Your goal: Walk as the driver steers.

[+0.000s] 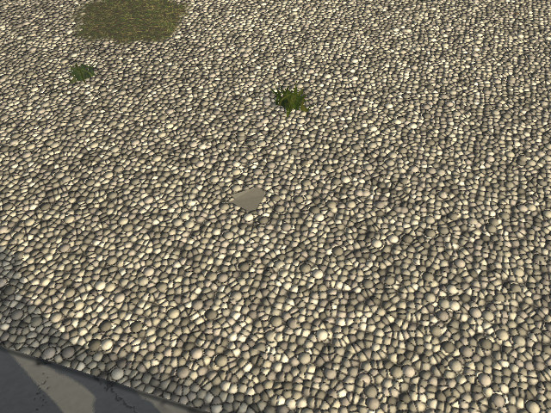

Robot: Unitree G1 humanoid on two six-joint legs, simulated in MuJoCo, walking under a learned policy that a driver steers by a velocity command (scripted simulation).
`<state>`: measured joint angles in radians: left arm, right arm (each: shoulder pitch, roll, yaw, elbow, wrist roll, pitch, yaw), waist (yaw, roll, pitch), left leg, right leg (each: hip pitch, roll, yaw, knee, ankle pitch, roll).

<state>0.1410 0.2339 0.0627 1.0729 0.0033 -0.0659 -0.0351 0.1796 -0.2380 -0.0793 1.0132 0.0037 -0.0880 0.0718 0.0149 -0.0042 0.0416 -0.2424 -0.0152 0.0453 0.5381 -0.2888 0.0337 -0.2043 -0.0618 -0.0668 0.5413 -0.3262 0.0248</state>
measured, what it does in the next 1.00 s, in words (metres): steps on the spot, turning right: right foot, then left foot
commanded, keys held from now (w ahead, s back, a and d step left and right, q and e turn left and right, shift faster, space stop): e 0.64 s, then no key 0.36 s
